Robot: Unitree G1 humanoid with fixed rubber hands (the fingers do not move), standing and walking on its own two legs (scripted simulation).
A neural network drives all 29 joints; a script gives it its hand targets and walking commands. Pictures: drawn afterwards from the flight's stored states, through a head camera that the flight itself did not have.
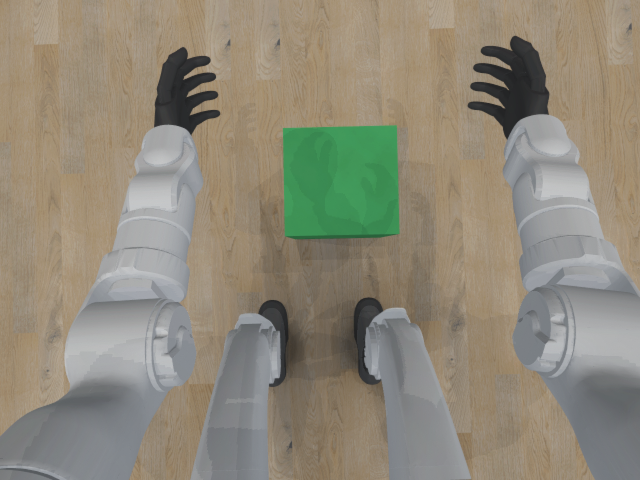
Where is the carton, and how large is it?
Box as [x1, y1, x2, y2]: [283, 125, 399, 238]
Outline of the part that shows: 396,125 283,128 285,235 292,238 380,237 399,233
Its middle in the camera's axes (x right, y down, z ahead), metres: +0.04 -0.10 +0.83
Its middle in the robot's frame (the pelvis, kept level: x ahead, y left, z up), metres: +0.47 -0.04 -0.50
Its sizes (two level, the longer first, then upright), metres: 0.210 0.200 0.250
